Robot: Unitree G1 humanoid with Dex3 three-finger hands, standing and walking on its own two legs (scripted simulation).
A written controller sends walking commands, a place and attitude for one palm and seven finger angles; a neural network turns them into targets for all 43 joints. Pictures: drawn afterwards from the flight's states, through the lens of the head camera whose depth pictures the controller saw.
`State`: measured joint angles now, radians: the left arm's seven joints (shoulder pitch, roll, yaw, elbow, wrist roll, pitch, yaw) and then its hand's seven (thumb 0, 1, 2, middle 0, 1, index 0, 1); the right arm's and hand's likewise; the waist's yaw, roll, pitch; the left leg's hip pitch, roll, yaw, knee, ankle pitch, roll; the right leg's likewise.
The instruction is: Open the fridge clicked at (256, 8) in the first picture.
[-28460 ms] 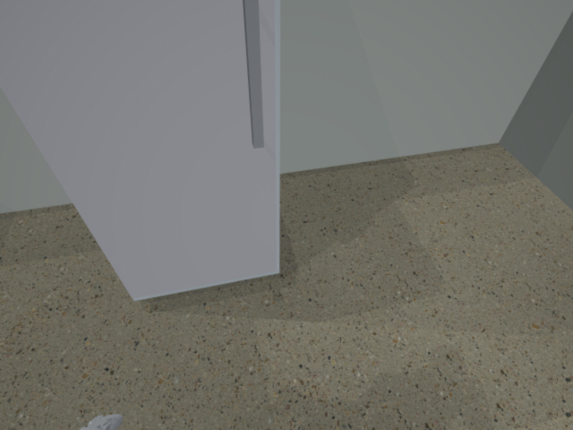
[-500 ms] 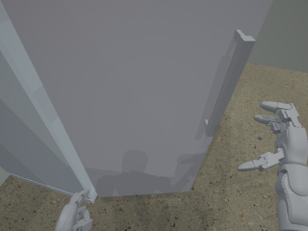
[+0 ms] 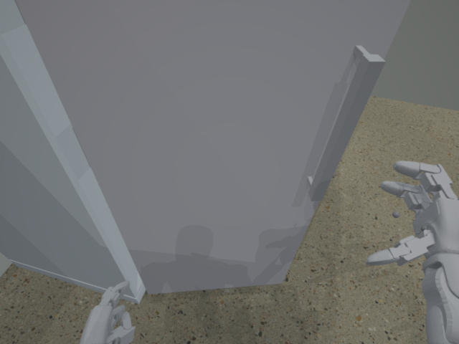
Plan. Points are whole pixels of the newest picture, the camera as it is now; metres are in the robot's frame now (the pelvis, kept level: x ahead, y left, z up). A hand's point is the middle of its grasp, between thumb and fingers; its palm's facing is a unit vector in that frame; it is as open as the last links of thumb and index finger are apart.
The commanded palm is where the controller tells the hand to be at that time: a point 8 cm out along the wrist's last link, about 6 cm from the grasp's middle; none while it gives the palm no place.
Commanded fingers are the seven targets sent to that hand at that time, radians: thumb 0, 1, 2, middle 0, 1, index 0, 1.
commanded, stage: draw the hand back to the body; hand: right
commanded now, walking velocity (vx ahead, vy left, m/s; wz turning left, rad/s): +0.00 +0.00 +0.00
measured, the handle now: (333, 135) +0.47 -0.18 +0.15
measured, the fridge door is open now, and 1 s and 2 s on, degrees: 70 70 70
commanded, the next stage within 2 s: step back with the hand held close in 1.52 s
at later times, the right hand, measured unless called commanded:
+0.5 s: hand (436, 235) +0.24 -0.27 +0.16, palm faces +0.25 +0.96 -0.14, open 14.5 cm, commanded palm +0.20 -0.30 +0.16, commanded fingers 0.00 0.22 -0.36 0.24 0.96 0.24 0.96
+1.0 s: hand out of the picture +0.23 -0.29 +0.17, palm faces +0.46 +0.82 -0.34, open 10.2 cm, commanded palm +0.17 -0.32 +0.19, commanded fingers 0.00 -0.68 -0.80 0.21 0.43 0.21 0.43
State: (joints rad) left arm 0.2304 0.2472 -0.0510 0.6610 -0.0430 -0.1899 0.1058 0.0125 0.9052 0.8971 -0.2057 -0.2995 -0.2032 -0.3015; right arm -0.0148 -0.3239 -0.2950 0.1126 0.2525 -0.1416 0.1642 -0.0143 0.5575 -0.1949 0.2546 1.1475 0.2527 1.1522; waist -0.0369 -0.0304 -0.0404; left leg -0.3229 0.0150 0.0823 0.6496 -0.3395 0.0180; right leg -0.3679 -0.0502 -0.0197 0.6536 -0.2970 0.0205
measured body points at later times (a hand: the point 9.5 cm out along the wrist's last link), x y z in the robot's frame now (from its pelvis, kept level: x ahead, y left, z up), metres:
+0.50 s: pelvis +0.02 -0.01 +0.01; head -0.01 +0.00 +0.46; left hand +0.22 +0.20 -0.05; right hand +0.22 -0.31 +0.17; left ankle +0.00 +0.10 -0.72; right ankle +0.03 -0.13 -0.72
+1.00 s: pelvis +0.02 -0.02 +0.02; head +0.00 -0.01 +0.47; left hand +0.20 +0.20 -0.06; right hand +0.20 -0.33 +0.19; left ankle +0.00 +0.10 -0.72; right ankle +0.03 -0.13 -0.72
